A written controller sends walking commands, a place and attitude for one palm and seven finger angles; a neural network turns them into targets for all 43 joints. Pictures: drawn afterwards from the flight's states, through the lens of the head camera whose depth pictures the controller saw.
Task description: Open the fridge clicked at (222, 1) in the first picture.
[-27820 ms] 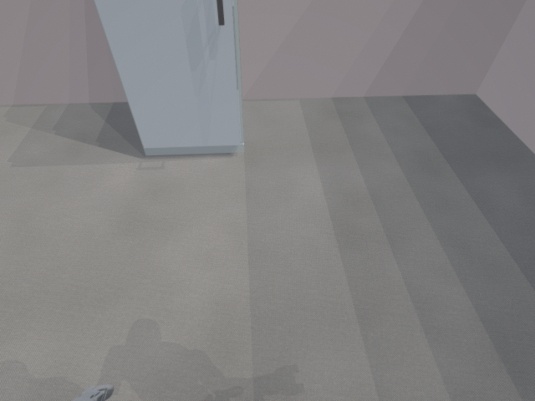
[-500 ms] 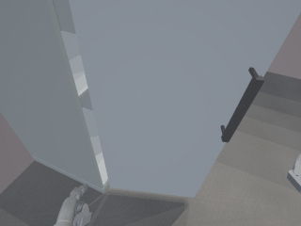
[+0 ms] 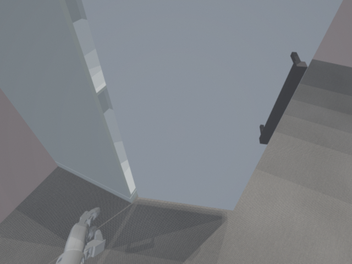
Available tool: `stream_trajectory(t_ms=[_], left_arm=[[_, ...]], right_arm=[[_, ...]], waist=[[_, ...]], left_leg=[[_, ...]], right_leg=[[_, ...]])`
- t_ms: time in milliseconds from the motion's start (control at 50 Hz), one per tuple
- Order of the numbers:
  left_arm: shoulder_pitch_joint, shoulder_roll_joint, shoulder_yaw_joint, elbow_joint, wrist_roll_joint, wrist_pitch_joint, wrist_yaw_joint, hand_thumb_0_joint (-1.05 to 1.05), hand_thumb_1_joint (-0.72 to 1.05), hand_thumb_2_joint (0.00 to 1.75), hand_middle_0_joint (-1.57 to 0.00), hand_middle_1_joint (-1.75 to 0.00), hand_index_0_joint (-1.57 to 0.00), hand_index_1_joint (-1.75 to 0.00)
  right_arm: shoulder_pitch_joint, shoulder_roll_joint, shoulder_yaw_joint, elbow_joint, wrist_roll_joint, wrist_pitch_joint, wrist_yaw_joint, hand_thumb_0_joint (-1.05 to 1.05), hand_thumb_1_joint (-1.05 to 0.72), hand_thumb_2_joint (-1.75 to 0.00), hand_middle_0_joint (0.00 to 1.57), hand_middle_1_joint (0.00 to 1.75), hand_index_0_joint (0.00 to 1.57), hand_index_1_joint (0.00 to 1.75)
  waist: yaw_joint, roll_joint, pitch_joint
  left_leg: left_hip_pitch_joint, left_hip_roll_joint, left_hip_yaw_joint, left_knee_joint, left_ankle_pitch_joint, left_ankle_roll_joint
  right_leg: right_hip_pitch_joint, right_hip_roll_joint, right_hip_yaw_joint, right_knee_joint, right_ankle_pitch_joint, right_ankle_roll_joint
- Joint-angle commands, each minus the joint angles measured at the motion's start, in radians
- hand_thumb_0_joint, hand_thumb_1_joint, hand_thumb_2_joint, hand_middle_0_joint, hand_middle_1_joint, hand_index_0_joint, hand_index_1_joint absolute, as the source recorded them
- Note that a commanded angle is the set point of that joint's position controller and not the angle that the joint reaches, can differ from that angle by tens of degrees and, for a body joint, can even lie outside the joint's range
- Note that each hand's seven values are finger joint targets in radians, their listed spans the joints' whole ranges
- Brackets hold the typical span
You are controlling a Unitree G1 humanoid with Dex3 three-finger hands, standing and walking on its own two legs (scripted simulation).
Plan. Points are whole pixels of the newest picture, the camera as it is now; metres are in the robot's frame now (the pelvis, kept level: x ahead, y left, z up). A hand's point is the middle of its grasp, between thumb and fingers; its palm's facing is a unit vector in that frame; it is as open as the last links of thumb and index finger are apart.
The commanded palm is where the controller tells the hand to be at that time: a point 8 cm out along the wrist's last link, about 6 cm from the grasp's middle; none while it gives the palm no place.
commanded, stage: step back with the hand held close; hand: right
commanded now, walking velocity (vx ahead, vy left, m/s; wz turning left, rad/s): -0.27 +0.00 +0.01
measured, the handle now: (277, 103) +0.49 -0.24 +0.11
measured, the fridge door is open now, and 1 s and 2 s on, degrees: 73 73 73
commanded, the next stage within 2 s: stop stepping back and stand still in 0.72 s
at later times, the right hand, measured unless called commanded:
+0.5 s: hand out of the picture +0.13 -0.30 +0.18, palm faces +0.48 +0.76 -0.45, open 7.4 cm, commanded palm +0.06 -0.32 +0.18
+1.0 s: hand out of the picture +0.03 -0.30 +0.16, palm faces +0.47 +0.79 -0.40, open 7.4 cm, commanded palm +0.00 -0.31 +0.18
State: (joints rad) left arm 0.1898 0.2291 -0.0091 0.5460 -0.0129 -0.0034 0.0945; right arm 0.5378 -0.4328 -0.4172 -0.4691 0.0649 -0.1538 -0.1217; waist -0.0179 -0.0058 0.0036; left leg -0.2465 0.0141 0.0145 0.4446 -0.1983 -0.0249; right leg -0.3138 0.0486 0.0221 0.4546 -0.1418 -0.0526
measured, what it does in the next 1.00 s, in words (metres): walks backwards: left foot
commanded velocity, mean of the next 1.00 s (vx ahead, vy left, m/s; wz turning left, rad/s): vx -0.26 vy -0.01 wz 0.03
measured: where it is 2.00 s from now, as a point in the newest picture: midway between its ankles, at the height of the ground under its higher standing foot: outside the picture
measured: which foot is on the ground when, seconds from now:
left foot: down 0.00-0.30, up 0.32-0.58, down 0.60-1.00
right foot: down 0.00-0.82, up 0.84-1.00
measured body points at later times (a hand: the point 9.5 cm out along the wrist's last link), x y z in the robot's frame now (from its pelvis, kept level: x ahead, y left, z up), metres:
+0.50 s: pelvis -0.06 -0.01 +0.00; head -0.04 -0.05 +0.45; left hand +0.11 +0.21 -0.07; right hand +0.10 -0.34 +0.20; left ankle -0.18 +0.13 -0.69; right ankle +0.06 -0.09 -0.74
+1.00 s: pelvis -0.15 -0.02 -0.01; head -0.17 -0.05 +0.44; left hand -0.02 +0.26 -0.07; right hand +0.00 -0.34 +0.18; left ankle -0.22 +0.12 -0.74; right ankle -0.12 -0.12 -0.73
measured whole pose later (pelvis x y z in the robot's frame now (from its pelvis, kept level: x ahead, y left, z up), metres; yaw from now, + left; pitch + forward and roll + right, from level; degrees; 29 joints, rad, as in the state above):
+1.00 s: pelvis -0.15 -0.02 -0.01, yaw +1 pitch +2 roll +1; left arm 0.31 0.26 0.02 0.66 0.00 -0.09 0.10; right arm 0.56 -0.43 -0.45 -0.46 0.06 -0.21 -0.13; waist -0.02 0.05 -0.11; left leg -0.14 0.00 -0.02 0.47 -0.36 -0.02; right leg -0.41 -0.01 -0.02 0.69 -0.26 0.01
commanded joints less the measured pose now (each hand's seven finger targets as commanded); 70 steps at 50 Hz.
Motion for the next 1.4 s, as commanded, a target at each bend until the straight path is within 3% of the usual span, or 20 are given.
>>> stream_trajectory(t_ms=[0, 180, 240, 300, 360, 460, 580, 660, 720, 760, 800, 820, 900, 960, 1040, 1100, 1240, 1280, 1320, 1380], left_arm=[[-0.109, 0.15, 0.058, -0.159, 0.001, -0.072, 0.009, 0.0, 0.9, 0.9, -0.2, -0.3, -0.2, -0.3], [-0.045, 0.116, 0.054, -0.094, 0.017, -0.108, -0.004, 0.0, 0.9, 0.9, -0.2, -0.3, -0.2, -0.3], [-0.061, 0.135, 0.051, -0.102, 0.017, -0.118, 0.008, 0.0, 0.9, 0.9, -0.2, -0.3, -0.2, -0.3], [-0.086, 0.145, 0.064, -0.118, 0.03, -0.148, 0.014, 0.0, 0.9, 0.9, -0.2, -0.3, -0.2, -0.3], [-0.074, 0.127, 0.083, -0.106, 0.027, -0.167, -0.009, 0.0, 0.9, 0.9, -0.2, -0.3, -0.2, -0.3], [-0.047, 0.103, 0.072, -0.052, 0.028, -0.188, -0.036, 0.0, 0.9, 0.9, -0.2, -0.3, -0.2, -0.3], [-0.069, 0.074, 0.04, -0.023, 0.037, -0.146, -0.019, 0.0, 0.9, 0.9, -0.2, -0.3, -0.2, -0.3], [-0.107, 0.124, 0.072, -0.062, 0.011, -0.155, -0.01, 0.0, 0.9, 0.9, -0.2, -0.3, -0.2, -0.3], [-0.129, 0.102, 0.07, -0.101, 0.028, -0.13, -0.036, 0.0, 0.9, 0.9, -0.2, -0.3, -0.2, -0.3], [-0.136, 0.098, 0.071, -0.113, 0.026, -0.109, -0.035, 0.0, 0.9, 0.9, -0.2, -0.3, -0.2, -0.3], [-0.121, 0.076, 0.076, -0.085, 0.006, -0.103, -0.031, 0.0, 0.9, 0.9, -0.2, -0.3, -0.2, -0.3], [-0.137, 0.082, 0.077, -0.069, 0.017, -0.104, -0.029, 0.0, 0.9, 0.9, -0.2, -0.3, -0.2, -0.3], [-0.114, 0.074, 0.02, -0.065, 0.019, -0.121, -0.005, 0.0, 0.9, 0.9, -0.2, -0.3, -0.2, -0.3], [-0.082, 0.114, 0.043, -0.031, 0.003, -0.166, 0.024, 0.0, 0.9, 0.9, -0.2, -0.3, -0.2, -0.3], [-0.031, 0.15, 0.07, -0.077, -0.002, -0.197, 0.018, 0.0, 0.9, 0.9, -0.2, -0.3, -0.2, -0.3], [-0.048, 0.118, 0.062, -0.062, 0.025, -0.229, -0.009, 0.0, 0.9, 0.9, -0.2, -0.3, -0.2, -0.3], [-0.067, 0.091, 0.043, -0.075, 0.031, -0.17, -0.023, 0.0, 0.9, 0.9, -0.2, -0.3, -0.2, -0.3], [-0.074, 0.085, 0.047, -0.077, 0.032, -0.134, -0.015, 0.0, 0.9, 0.9, -0.2, -0.3, -0.2, -0.3], [-0.065, 0.09, 0.055, -0.061, 0.027, -0.102, -0.013, 0.0, 0.9, 0.9, -0.2, -0.3, -0.2, -0.3], [-0.056, 0.092, 0.039, -0.031, 0.018, -0.135, -0.021, 0.0, 0.9, 0.9, -0.2, -0.3, -0.2, -0.3]], right_arm=[[-0.07, -0.148, -0.122, -0.175, -0.022, -0.086, -0.016, 0.0, -0.9, -0.9, 0.2, 0.3, 0.2, 0.3], [-0.121, -0.164, -0.088, -0.261, -0.02, -0.122, -0.055, 0.0, -0.9, -0.9, 0.2, 0.3, 0.2, 0.3], [-0.127, -0.187, -0.115, -0.295, -0.019, -0.138, -0.064, 0.0, -0.9, -0.9, 0.2, 0.3, 0.2, 0.3], [-0.131, -0.198, -0.175, -0.315, -0.051, -0.159, -0.047, 0.0, -0.9, -0.9, 0.2, 0.3, 0.2, 0.3], [-0.089, -0.199, -0.193, -0.271, -0.041, -0.175, -0.034, 0.0, -0.9, -0.9, 0.2, 0.3, 0.2, 0.3], [0.03, -0.145, -0.113, -0.26, 0.013, -0.158, -0.02, 0.0, -0.9, -0.9, 0.2, 0.3, 0.2, 0.3], [-0.152, -0.245, -0.133, -0.293, 0.013, -0.171, -0.015, 0.0, -0.9, -0.9, 0.2, 0.3, 0.2, 0.3], [-0.152, -0.267, -0.172, -0.324, 0.024, -0.151, 0.0, 0.0, -0.9, -0.9, 0.2, 0.3, 0.2, 0.3], [-0.003, -0.243, -0.209, -0.285, 0.054, -0.14, 0.018, 0.0, -0.9, -0.9, 0.2, 0.3, 0.2, 0.3], [0.064, -0.277, -0.259, -0.261, 0.061, -0.141, 0.016, 0.0, -0.9, -0.9, 0.2, 0.3, 0.2, 0.3], [0.077, -0.264, -0.224, -0.239, 0.065, -0.144, 0.01, 0.0, -0.9, -0.9, 0.2, 0.3, 0.2, 0.3], [0.089, -0.254, -0.226, -0.22, 0.057, -0.132, -0.002, 0.0, -0.9, -0.9, 0.2, 0.3, 0.2, 0.3], [-0.062, -0.194, -0.141, -0.125, 0.001, -0.097, -0.017, 0.0, -0.9, -0.9, 0.2, 0.3, 0.2, 0.3], [-0.231, -0.127, -0.038, -0.064, -0.018, -0.077, -0.036, 0.0, -0.9, -0.9, 0.2, 0.3, 0.2, 0.3], [-0.194, -0.17, -0.064, -0.242, -0.034, -0.09, -0.055, 0.0, -0.9, -0.9, 0.2, 0.3, 0.2, 0.3], [-0.194, -0.176, -0.081, -0.433, -0.025, -0.113, -0.043, 0.0, -0.9, -0.9, 0.2, 0.3, 0.2, 0.3], [0.07, -0.151, -0.145, -0.209, -0.006, -0.067, -0.044, 0.0, -0.9, -0.9, 0.2, 0.3, 0.2, 0.3], [0.061, -0.138, -0.123, -0.133, -0.005, -0.042, -0.036, 0.0, -0.9, -0.9, 0.2, 0.3, 0.2, 0.3], [-0.045, -0.163, -0.115, -0.118, 0.002, -0.031, -0.031, 0.0, -0.9, -0.9, 0.2, 0.3, 0.2, 0.3], [-0.157, -0.145, -0.096, -0.055, -0.002, -0.056, -0.039, 0.0, -0.9, -0.9, 0.2, 0.3, 0.2, 0.3]], waist=[[-0.006, -0.097, -0.07], [0.029, 0.075, -0.076], [0.031, -0.101, -0.047], [0.003, -0.356, -0.087], [-0.005, -0.203, -0.13], [0.002, -0.213, -0.203], [0.017, 0.027, -0.261], [-0.001, -0.08, -0.33], [-0.017, -0.213, -0.263], [-0.014, -0.14, -0.19], [-0.008, 0.226, -0.101], [-0.017, 0.218, 0.006], [0.018, 0.056, 0.035], [0.029, 0.026, -0.001], [-0.008, -0.086, -0.188], [0.013, -0.261, -0.159], [0.015, -0.265, -0.096], [0.011, -0.116, -0.076], [0.003, 0.262, 0.0], [0.031, 0.173, -0.035]], left_leg=[[0.279, -0.022, -0.045, 0.076, -0.02, 0.004], [-0.288, 0.204, -0.165, -0.217, -0.295, 0.118], [-0.257, 0.074, -0.053, -0.075, -0.307, 0.057], [0.218, -0.12, -0.026, 0.501, -0.152, 0.005], [0.123, -0.122, -0.05, 0.5, -0.234, 0.018], [-0.006, -0.112, 0.011, 0.078, -0.339, 0.05], [-0.142, 0.127, -0.114, -0.179, 0.313, 0.059], [-0.134, -0.088, -0.005, 0.023, 0.076, -0.039], [-0.012, -0.097, 0.002, 0.012, -0.263, 0.024], [-0.008, -0.022, -0.038, -0.119, -0.284, 0.08], [-0.469, 0.324, -0.342, -0.394, -0.525, 0.196], [-0.485, 0.366, -0.342, -0.384, -0.45, 0.249], [-0.128, 0.205, -0.097, -0.127, 0.196, 0.14], [-0.077, 0.139, -0.078, -0.028, 0.256, 0.072], [-0.046, -0.015, -0.019, 0.124, 0.071, 0.014], [-0.062, -0.05, -0.036, 0.348, -0.295, 0.02], [0.22, -0.112, 0.126, -0.011, -0.263, 0.061], [0.254, -0.031, 0.02, -0.124, -0.291, 0.116], [0.02, 0.337, -0.462, -0.36, -0.488, 0.26], [0.106, 0.296, -0.308, -0.238, -0.159, 0.23]], right_leg=[[-0.35, -0.164, 0.176, -0.228, -0.454, -0.061], [0.091, -0.042, 0.032, 0.243, -0.204, 0.03], [0.023, -0.106, 0.144, 0.011, -0.306, 0.011], [-0.465, -0.33, 0.468, -0.409, -0.71, -0.104], [-0.3, -0.312, 0.378, -0.319, -0.52, -0.111], [0.086, -0.243, 0.259, -0.303, -0.261, 0.006], [0.357, -0.134, -0.003, 0.09, 0.227, 0.053], [0.471, -0.188, 0.081, -0.057, 0.469, 0.0], [0.2, -0.234, 0.133, -0.241, 0.014, 0.019], [0.045, -0.154, 0.045, -0.13, -0.225, 0.076], [0.172, -0.001, -0.012, 0.49, -0.193, 0.134], [-0.003, 0.006, 0.019, 0.719, -0.244, 0.125], [-0.126, -0.093, -0.014, 0.364, -0.202, 0.061], [0.094, -0.059, -0.059, 0.004, -0.037, 0.038], [0.294, -0.226, 0.145, -0.004, 0.485, -0.033], [0.19, -0.275, 0.33, -0.265, 0.007, 0.012], [-0.102, -0.183, 0.1, -0.323, -0.541, 0.075], [-0.189, -0.116, 0.022, -0.083, -0.489, 0.082], [-0.281, -0.037, -0.047, 0.502, -0.3, 0.066], [-0.339, -0.092, 0.008, 0.61, -0.212, 0.061]])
